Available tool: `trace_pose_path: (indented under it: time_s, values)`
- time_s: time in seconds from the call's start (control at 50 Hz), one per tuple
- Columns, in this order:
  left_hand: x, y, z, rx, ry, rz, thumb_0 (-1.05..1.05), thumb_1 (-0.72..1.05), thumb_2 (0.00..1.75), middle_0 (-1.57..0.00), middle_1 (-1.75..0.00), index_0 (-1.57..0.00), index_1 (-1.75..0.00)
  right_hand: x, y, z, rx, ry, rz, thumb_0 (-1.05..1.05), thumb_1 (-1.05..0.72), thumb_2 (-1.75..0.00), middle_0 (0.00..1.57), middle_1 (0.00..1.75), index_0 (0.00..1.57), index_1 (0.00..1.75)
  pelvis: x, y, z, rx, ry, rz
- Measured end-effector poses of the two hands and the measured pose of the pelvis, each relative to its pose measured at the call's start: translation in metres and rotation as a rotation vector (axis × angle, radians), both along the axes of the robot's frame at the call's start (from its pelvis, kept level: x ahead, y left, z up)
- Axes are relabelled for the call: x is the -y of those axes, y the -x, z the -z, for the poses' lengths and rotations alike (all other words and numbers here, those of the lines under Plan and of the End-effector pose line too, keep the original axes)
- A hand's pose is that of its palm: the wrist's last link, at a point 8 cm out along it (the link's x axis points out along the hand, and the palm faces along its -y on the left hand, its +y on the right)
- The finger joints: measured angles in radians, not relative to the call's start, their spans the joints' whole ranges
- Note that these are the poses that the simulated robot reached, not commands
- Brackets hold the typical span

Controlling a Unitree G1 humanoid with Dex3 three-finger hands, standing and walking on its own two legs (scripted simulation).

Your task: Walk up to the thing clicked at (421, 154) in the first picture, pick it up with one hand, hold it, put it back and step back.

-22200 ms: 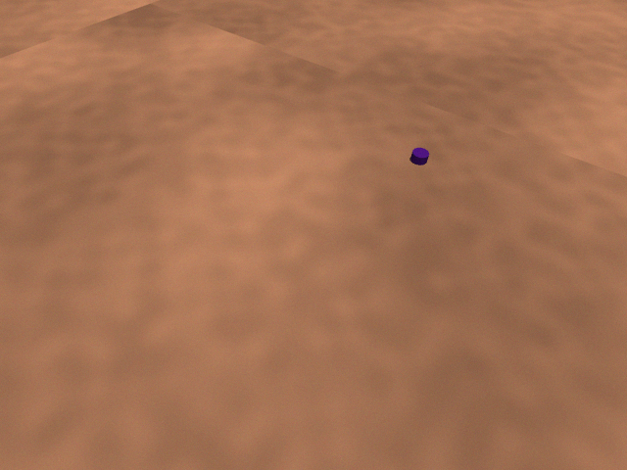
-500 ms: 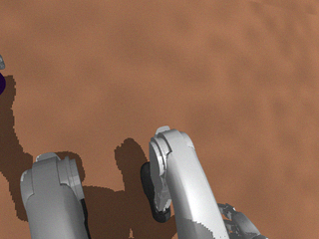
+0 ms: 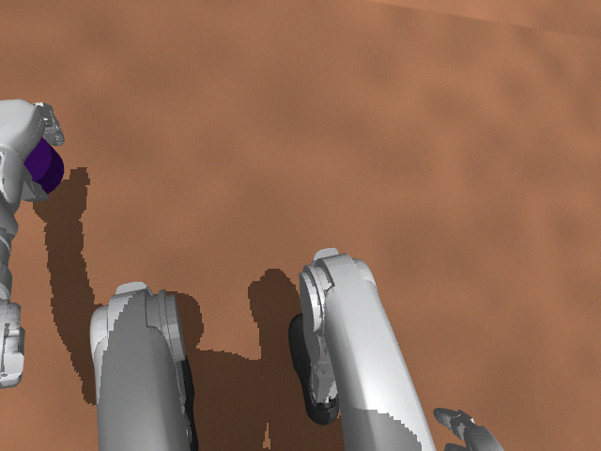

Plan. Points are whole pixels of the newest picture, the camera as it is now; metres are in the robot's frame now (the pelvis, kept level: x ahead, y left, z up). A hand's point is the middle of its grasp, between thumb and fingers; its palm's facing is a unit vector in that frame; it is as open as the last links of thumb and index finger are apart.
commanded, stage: lift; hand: left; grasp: from above
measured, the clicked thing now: (23, 164) +0.50 +0.30 -0.17
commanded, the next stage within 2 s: hold in 1.34 s
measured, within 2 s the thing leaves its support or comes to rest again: neither
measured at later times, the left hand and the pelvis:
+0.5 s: hand out of the picture +0.40 +0.29 +0.05, palm faces -0.42 -0.11 -0.90, open 9.4 cm; pelvis +0.00 +0.00 +0.13, yaw +4 degrees
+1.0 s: hand out of the picture +0.35 +0.26 +0.22, palm faces -0.44 -0.12 -0.89, open 9.3 cm; pelvis +0.04 +0.00 +0.30, yaw +6 degrees
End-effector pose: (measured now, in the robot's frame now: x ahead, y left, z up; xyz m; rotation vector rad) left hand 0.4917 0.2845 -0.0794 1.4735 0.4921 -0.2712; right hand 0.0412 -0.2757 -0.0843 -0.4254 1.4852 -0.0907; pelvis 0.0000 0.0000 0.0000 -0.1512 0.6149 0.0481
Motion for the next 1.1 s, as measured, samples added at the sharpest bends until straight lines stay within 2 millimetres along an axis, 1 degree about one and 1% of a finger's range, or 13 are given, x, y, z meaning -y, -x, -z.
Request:
trace_pose_path:
  time_s: [0.08, 0.16, 0.26, 0.38, 0.52, 0.66, 0.76, 0.84, 0.92, 1.0, 1.1]
  values:
    - [-0.005, 0.013, -0.025, 0.020, 0.004, 0.004, -0.01, 0.00, 0.54, -0.46, -0.78, -0.70, -0.80, 0.002, -0.012, -0.010, 0.036, 0.008, 0.005, 0.01, -0.91, -0.90, 0.20, 0.30, 0.20, 0.30, 0.000, 0.001, -0.014, -0.003, -0.010, -0.008]
    - [-0.011, 0.026, -0.053, 0.033, -0.006, -0.002, -0.01, 0.00, 0.55, -0.46, -0.78, -0.70, -0.80, 0.002, -0.028, -0.022, 0.090, 0.006, 0.004, 0.01, -0.91, -0.90, 0.20, 0.30, 0.20, 0.30, -0.001, 0.002, -0.029, -0.002, -0.018, -0.014]
    - [-0.016, 0.044, -0.087, 0.029, -0.004, -0.015, -0.01, 0.00, 0.54, -0.46, -0.78, -0.70, -0.80, -0.006, -0.049, -0.039, 0.163, -0.017, 0.005, 0.01, -0.91, -0.90, 0.20, 0.30, 0.20, 0.30, -0.004, 0.003, -0.053, 0.007, -0.026, -0.019]
    - [-0.012, 0.068, -0.132, 0.024, 0.008, -0.006, -0.01, 0.01, 0.52, -0.46, -0.78, -0.70, -0.80, -0.019, -0.070, -0.068, 0.236, -0.052, 0.013, 0.01, -0.91, -0.90, 0.20, 0.30, 0.20, 0.30, -0.005, 0.002, -0.090, 0.031, -0.039, -0.029]
    - [-0.004, 0.090, -0.195, 0.051, 0.015, -0.013, -0.01, 0.01, 0.52, -0.47, -0.78, -0.71, -0.79, -0.028, -0.086, -0.112, 0.304, -0.078, 0.033, 0.01, -0.90, -0.89, 0.20, 0.30, 0.20, 0.30, -0.003, -0.001, -0.139, 0.082, -0.061, -0.036]
    - [0.004, 0.111, -0.261, 0.046, 0.017, -0.029, -0.01, 0.01, 0.52, -0.47, -0.77, -0.72, -0.78, -0.029, -0.094, -0.168, 0.360, -0.087, 0.061, 0.01, -0.90, -0.89, 0.20, 0.30, 0.20, 0.30, -0.001, -0.008, -0.195, 0.154, -0.085, -0.043]
    - [0.010, 0.125, -0.300, 0.031, 0.018, -0.036, -0.01, 0.00, 0.53, -0.47, -0.77, -0.72, -0.78, -0.026, -0.097, -0.208, 0.397, -0.083, 0.074, 0.01, -0.91, -0.89, 0.20, 0.30, 0.20, 0.30, 0.001, -0.015, -0.234, 0.213, -0.102, -0.046]
    - [0.014, 0.131, -0.323, 0.022, 0.025, -0.041, -0.01, 0.00, 0.53, -0.47, -0.77, -0.72, -0.78, -0.022, -0.099, -0.236, 0.421, -0.074, 0.079, 0.01, -0.91, -0.90, 0.20, 0.30, 0.20, 0.30, 0.002, -0.021, -0.260, 0.251, -0.112, -0.049]
    - [0.018, 0.135, -0.342, 0.016, 0.019, -0.035, -0.02, 0.01, 0.52, -0.47, -0.77, -0.72, -0.78, -0.018, -0.102, -0.258, 0.437, -0.065, 0.088, 0.01, -0.91, -0.90, 0.20, 0.30, 0.20, 0.30, 0.002, -0.028, -0.282, 0.281, -0.119, -0.050]
    - [0.023, 0.135, -0.359, 0.022, 0.011, -0.032, -0.02, 0.02, 0.51, -0.47, -0.77, -0.72, -0.78, -0.016, -0.105, -0.276, 0.441, -0.061, 0.094, 0.01, -0.91, -0.90, 0.20, 0.30, 0.20, 0.30, 0.002, -0.035, -0.300, 0.310, -0.126, -0.051]
    - [0.027, 0.130, -0.380, 0.033, 0.001, -0.040, -0.02, 0.03, 0.49, -0.47, -0.77, -0.72, -0.78, -0.016, -0.108, -0.294, 0.438, -0.067, 0.101, 0.01, -0.91, -0.90, 0.20, 0.30, 0.20, 0.30, 0.002, -0.044, -0.320, 0.343, -0.133, -0.050]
